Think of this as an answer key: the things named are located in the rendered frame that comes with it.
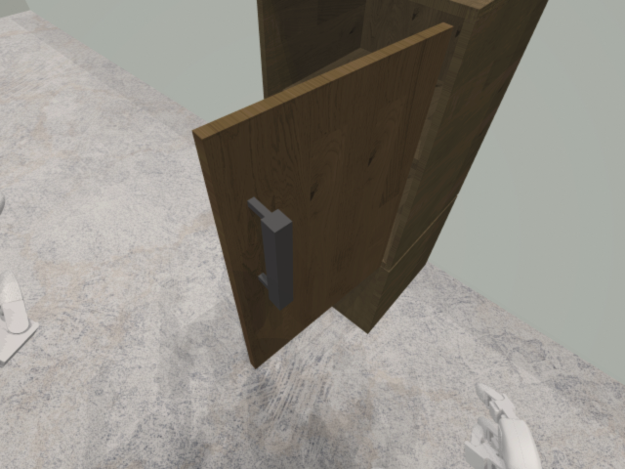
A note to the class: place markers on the left robot hand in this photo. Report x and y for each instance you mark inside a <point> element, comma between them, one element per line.
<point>15,327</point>

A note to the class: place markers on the handle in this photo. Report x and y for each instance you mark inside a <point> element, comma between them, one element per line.
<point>277,232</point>

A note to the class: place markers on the right robot hand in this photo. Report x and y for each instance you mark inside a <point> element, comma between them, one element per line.
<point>512,445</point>

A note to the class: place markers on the cupboard door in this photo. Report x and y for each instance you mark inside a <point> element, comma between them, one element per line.
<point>333,154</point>

